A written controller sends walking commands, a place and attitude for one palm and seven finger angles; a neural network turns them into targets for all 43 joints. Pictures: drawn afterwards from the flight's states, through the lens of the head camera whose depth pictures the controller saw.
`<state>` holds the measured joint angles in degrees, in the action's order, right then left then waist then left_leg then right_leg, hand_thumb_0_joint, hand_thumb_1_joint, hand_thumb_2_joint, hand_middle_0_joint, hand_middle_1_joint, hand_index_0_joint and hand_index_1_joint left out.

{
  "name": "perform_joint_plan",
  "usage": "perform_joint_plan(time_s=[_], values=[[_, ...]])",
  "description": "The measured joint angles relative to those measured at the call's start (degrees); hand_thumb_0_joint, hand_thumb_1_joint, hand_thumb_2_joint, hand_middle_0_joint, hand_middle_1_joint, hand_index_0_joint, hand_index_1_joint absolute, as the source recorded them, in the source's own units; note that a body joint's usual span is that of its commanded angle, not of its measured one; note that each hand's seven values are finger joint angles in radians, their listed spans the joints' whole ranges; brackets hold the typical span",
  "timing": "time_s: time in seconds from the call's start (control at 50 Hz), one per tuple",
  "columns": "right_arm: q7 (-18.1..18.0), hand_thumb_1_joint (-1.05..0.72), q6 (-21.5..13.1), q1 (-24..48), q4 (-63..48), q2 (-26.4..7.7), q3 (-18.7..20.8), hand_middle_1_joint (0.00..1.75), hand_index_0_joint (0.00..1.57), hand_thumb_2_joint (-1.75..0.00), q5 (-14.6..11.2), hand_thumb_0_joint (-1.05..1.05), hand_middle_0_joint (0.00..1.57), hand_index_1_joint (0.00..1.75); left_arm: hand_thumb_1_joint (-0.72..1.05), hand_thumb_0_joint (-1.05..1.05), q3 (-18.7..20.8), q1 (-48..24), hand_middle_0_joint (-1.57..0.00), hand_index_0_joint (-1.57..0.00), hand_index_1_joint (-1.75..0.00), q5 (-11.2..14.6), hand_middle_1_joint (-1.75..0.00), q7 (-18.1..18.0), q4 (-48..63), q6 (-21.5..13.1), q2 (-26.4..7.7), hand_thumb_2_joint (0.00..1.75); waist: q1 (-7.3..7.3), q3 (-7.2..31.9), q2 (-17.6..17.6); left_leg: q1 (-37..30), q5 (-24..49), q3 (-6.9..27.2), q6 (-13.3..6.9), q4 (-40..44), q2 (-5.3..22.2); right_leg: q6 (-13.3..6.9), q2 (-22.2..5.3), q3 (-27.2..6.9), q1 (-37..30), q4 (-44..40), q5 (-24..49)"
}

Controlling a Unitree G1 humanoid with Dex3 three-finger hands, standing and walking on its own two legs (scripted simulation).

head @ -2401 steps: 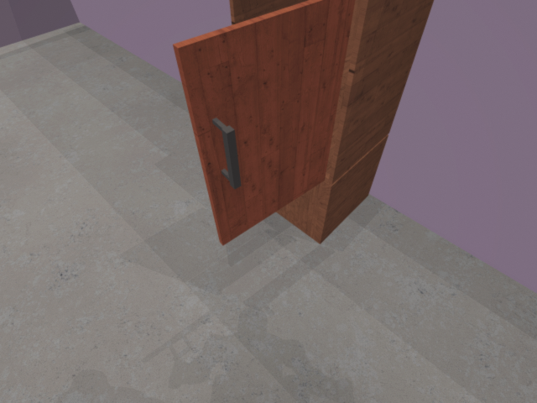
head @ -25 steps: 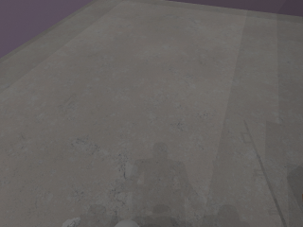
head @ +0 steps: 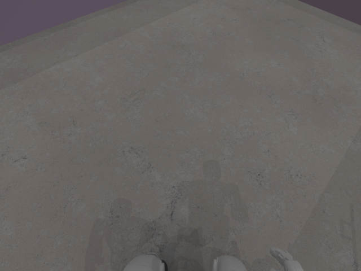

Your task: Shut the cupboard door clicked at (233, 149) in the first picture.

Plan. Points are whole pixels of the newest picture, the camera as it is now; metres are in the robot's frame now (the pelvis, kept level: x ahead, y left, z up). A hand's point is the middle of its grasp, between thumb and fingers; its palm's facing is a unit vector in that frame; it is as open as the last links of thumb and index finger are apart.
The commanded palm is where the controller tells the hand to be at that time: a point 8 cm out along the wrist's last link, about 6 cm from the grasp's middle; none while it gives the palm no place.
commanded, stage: turn to face it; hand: left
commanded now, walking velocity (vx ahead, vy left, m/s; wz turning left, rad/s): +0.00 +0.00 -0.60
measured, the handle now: out of the picture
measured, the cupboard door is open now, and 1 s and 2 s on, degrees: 22 22 22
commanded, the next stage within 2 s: none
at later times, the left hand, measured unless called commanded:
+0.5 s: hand (127, 236) +0.20 +0.15 -0.16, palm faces -0.16 -0.96 -0.21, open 7.3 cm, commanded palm none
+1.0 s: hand (154, 173) +0.38 +0.11 -0.14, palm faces -0.51 -0.81 -0.27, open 7.4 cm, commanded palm none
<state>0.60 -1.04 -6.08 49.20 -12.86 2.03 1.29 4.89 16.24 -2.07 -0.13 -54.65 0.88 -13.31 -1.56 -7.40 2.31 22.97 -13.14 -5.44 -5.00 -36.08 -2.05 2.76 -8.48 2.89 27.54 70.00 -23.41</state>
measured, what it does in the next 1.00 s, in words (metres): walks ahead, turning right: right foot, then left foot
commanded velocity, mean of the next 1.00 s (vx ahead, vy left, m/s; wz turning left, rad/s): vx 0.00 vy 0.00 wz -0.60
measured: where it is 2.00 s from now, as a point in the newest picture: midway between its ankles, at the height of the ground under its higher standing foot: (180, 266)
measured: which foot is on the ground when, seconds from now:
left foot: down 0.00-0.30, up 0.32-0.58, down 0.60-0.98, up 1.00-1.00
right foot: up 0.00-0.26, down 0.28-0.60, up 0.62-0.96, down 0.98-1.00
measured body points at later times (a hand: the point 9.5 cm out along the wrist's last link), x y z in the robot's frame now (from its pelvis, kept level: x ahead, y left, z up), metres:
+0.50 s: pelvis +0.11 -0.02 +0.01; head +0.17 -0.02 +0.46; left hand +0.21 +0.20 -0.14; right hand +0.13 -0.28 -0.13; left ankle +0.12 +0.10 -0.67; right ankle +0.11 -0.14 -0.72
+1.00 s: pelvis +0.15 -0.01 +0.00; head +0.18 -0.04 +0.45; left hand +0.41 +0.15 -0.12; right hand +0.05 -0.26 -0.14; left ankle +0.18 +0.11 -0.72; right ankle +0.07 -0.11 -0.73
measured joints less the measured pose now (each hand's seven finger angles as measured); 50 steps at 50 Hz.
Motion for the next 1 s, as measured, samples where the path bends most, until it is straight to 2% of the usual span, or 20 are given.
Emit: perform_joint_plan(time_s=[0.08, 0.16, 0.26, 0.28, 0.3, 0.32, 0.36, 0.4, 0.44, 0.52, 0.6, 0.64, 0.68, 0.72, 0.76, 0.84, 0.92, 0.96, 0.98, 1.0], values=[[-0.94, -0.90, 0.19, -2.20, 2.72, 1.63, -0.78, 0.30, 0.20, -0.90, -0.11, 0.00, 0.20, 0.30, 0.91, 0.01, -0.50, -3.68, -0.19, -0.20, -0.30, -0.05, -0.29, -0.42, 1.97, -0.48, -0.02, 0.90, 0.19, 1.87, -0.52, -5.02, 1.28, 0.75, -0.15, 6.38, -0.37, -0.07, 1.16, -1.47, 3.96, -8.53, 4.73], [-1.65, -0.92, 0.50, -4.41, 5.10, 3.05, -0.63, 0.30, 0.20, -0.89, -0.22, 0.00, 0.20, 0.30, 0.91, 0.01, -1.45, -5.00, -0.19, -0.20, -0.30, 0.12, -0.29, -0.51, 1.81, 0.09, 1.28, 0.90, 0.60, 3.55, -1.17, -9.59, 0.70, -0.13, 0.49, 10.08, 0.23, -0.44, 3.00, -1.72, 1.48, -20.74, 7.93], [-1.65, -0.93, 1.82, -5.75, 6.76, 2.85, -0.36, 0.30, 0.20, -0.89, -0.14, 0.00, 0.20, 0.30, 0.91, 0.01, -1.81, -4.14, -0.19, -0.20, -0.30, 0.08, -0.29, 0.22, 1.40, 0.91, 3.34, 0.90, 0.88, 3.90, -2.07, -11.63, -4.57, -3.62, 1.92, 6.48, 2.38, -1.06, 5.90, -0.07, -5.63, -31.61, 10.18], [-1.63, -0.92, 2.09, -6.06, 6.86, 2.84, -0.28, 0.30, 0.20, -0.89, -0.23, 0.00, 0.20, 0.30, 0.91, 0.01, -1.81, -3.59, -0.19, -0.20, -0.30, 0.07, -0.29, 0.38, 1.48, 0.79, 3.49, 0.90, 0.87, 3.99, -1.91, -11.38, -6.33, -4.54, 2.36, 4.46, 2.81, -1.58, 6.34, -0.10, -7.60, -34.37, 12.02], [-1.56, -0.92, 2.34, -6.15, 6.93, 2.64, -0.10, 0.30, 0.20, -0.90, -0.41, 0.00, 0.20, 0.30, 0.90, 0.01, -1.80, -3.18, -0.19, -0.20, -0.30, -0.03, -0.29, 0.42, 1.37, 0.50, 3.77, 0.90, 0.79, 4.08, -2.13, -10.58, -8.27, -5.37, 2.85, 1.95, 3.58, -2.98, 7.08, -0.55, -8.49, -35.68, 9.17], [-1.56, -0.92, 2.62, -5.76, 7.04, 2.21, 0.23, 0.30, 0.20, -0.90, -0.57, 0.00, 0.20, 0.30, 0.90, 0.01, -1.93, -3.30, -0.19, -0.20, -0.30, -0.08, -0.29, 0.36, 0.94, 0.22, 4.34, 0.90, 0.98, 3.62, -3.07, -9.12, -11.10, -4.67, 3.83, -1.76, 4.28, -3.80, 8.12, -0.79, -8.11, -35.04, 7.22], [-1.91, -0.92, 3.26, -4.98, 7.01, 1.64, 0.60, 0.30, 0.20, -0.90, -0.75, 0.00, 0.20, 0.30, 0.91, 0.00, -1.85, -3.73, -0.20, -0.20, -0.30, 0.06, -0.29, -0.20, 0.59, -0.15, 4.98, 0.90, 1.49, 2.35, -3.99, -4.90, -16.57, -0.93, 5.48, -11.95, 3.68, -4.40, 9.28, -1.12, -8.01, -35.09, 7.23], [-2.15, -0.91, 3.50, -4.48, 6.82, 1.39, 0.63, 0.30, 0.20, -0.90, -1.00, 0.00, 0.20, 0.30, 0.92, 0.00, -1.60, -3.99, -0.20, -0.21, -0.30, 0.21, -0.29, -0.70, 0.58, -0.05, 4.93, 0.90, 1.46, 1.37, -3.73, -1.13, -17.23, 1.67, 6.58, -20.40, 2.89, -4.47, 9.83, -1.89, -8.89, -36.95, 8.57], [-2.17, -0.91, 3.65, -4.27, 6.33, 1.31, 0.60, 0.30, 0.20, -0.90, -1.05, 0.00, 0.20, 0.30, 0.92, 0.00, -1.27, -3.96, -0.20, -0.21, -0.30, 0.24, -0.30, -1.00, 0.67, 0.43, 4.56, 0.90, 1.32, 1.11, -3.08, 0.92, -16.22, 2.84, 7.33, -22.58, 3.00, -4.40, 10.09, -2.84, -9.94, -39.00, 9.39], [-2.06, -0.91, 3.85, -3.48, 4.68, 1.48, 0.65, 0.30, 0.20, -0.90, -1.11, 0.01, 0.19, 0.30, 0.91, 0.01, -0.59, -3.71, -0.20, -0.21, -0.30, 0.05, -0.30, -0.80, 0.89, 1.26, 3.21, 0.90, 0.93, 1.45, -1.41, 1.04, -13.69, 4.19, 8.02, -15.11, 3.59, -3.58, 10.18, -5.33, -10.63, -40.71, 9.96], [-2.05, -0.91, 2.67, -3.14, 2.51, 1.35, 0.29, 0.30, 0.20, -0.90, -1.17, 0.00, 0.19, 0.30, 0.91, 0.01, 0.09, -3.55, -0.20, -0.21, -0.30, 0.41, -0.30, -0.31, 1.29, 2.43, 1.69, 0.90, 0.87, 2.35, -0.59, -4.06, -5.13, 5.05, 7.44, 1.47, 4.07, -1.93, 10.96, -8.16, -9.14, -37.68, 8.27], [-2.12, -0.91, 1.90, -3.24, 1.89, 1.63, -0.02, 0.30, 0.20, -0.90, -0.59, 0.00, 0.20, 0.30, 0.90, 0.01, 0.45, -4.23, -0.20, -0.21, -0.30, 0.77, -0.30, 0.04, 1.36, 3.21, 0.62, 0.90, 0.81, 2.44, 0.20, -4.38, -3.19, 3.45, 5.15, 1.28, 4.14, -1.98, 10.95, -8.22, -6.73, -30.91, 1.44], [-2.13, -0.90, 1.67, -3.59, 1.39, 2.02, -0.56, 0.30, 0.20, -0.90, -0.05, 0.00, 0.20, 0.30, 0.90, 0.01, 0.79, -5.10, -0.20, -0.21, -0.30, 0.53, -0.29, 0.52, 1.48, 3.69, -0.47, 0.90, 0.76, 2.28, 0.35, -5.71, -4.35, 1.78, 4.22, 1.67, 4.94, -1.53, 10.93, -6.26, -3.47, -19.96, -3.92], [-2.21, -0.90, 1.76, -4.21, 1.01, 2.20, -0.96, 0.30, 0.20, -0.90, 0.18, 0.00, 0.20, 0.30, 0.91, 0.01, 1.04, -6.17, -0.20, -0.20, -0.30, 0.51, -0.29, 1.10, 2.00, 3.85, -1.37, 0.90, 0.86, 2.10, -0.05, -7.40, -4.13, 0.69, 4.07, 3.79, 5.84, -0.85, 10.26, -3.80, -1.27, -12.34, -4.57], [-2.22, -0.90, 1.96, -4.69, 0.95, 2.15, -1.14, 0.30, 0.20, -0.90, 0.29, 0.00, 0.20, 0.30, 0.91, 0.01, 1.10, -7.20, -0.20, -0.20, -0.30, 0.60, -0.29, 1.51, 2.94, 3.92, -1.99, 0.90, 0.82, 1.87, -0.67, -8.86, -3.35, -0.47, 4.16, 5.88, 6.78, -0.25, 9.32, -1.99, -0.57, -10.00, -3.89], [-2.00, -0.90, 2.12, -5.45, 1.32, 1.60, -0.87, 0.30, 0.20, -0.89, 0.29, 0.00, 0.20, 0.30, 0.91, 0.01, 0.92, -8.92, -0.19, -0.20, -0.30, 0.59, -0.29, 1.94, 4.50, 3.93, -2.53, 0.90, 1.16, 1.62, -2.01, -10.57, -3.23, -3.20, 4.50, 7.52, 8.55, 0.02, 7.72, -0.08, -2.35, -15.43, -2.18], [-1.55, -0.90, 2.37, -6.27, 1.82, 0.53, -0.15, 0.30, 0.20, -0.89, 0.26, 0.00, 0.20, 0.30, 0.91, 0.01, 0.41, -10.49, -0.19, -0.20, -0.30, 0.50, -0.29, 2.10, 5.44, 3.68, -2.40, 0.90, 2.21, 1.33, -3.26, -10.80, -5.09, -5.92, 5.36, 5.47, 10.21, -0.83, 7.40, 1.00, -6.38, -24.65, -0.79], [-1.34, -0.90, 2.65, -6.93, 2.11, -0.27, 0.27, 0.30, 0.20, -0.89, 0.11, 0.00, 0.20, 0.30, 0.91, 0.01, 0.01, -10.88, -0.19, -0.20, -0.30, 0.50, -0.29, 2.16, 5.98, 3.20, -2.16, 0.90, 2.57, 1.41, -3.90, -10.30, -6.85, -7.14, 6.10, 2.82, 11.17, -1.59, 7.67, 1.79, -9.61, -31.52, 3.58], [-1.16, -0.90, 2.82, -7.58, 2.10, -0.65, 0.47, 0.30, 0.20, -0.89, -0.11, 0.00, 0.20, 0.30, 0.91, 0.01, -0.32, -10.74, -0.19, -0.20, -0.30, 0.46, -0.29, 2.22, 6.46, 2.67, -2.29, 0.90, 2.67, 1.82, -3.77, -9.48, -8.21, -7.69, 6.55, 0.41, 11.42, -2.38, 7.47, 1.89, -11.71, -36.04, 8.33], [-1.02, -0.90, 3.16, -7.84, 2.23, -1.13, 0.72, 0.30, 0.20, -0.89, -0.35, 0.00, 0.20, 0.30, 0.91, 0.01, -0.52, -10.60, -0.19, -0.20, -0.30, 0.31, -0.29, 2.01, 6.71, 1.85, -2.23, 0.90, 2.56, 2.19, -3.77, -7.71, -10.93, -7.15, 7.21, -4.11, 11.43, -2.99, 7.50, 1.43, -12.21, -37.24, 7.06]])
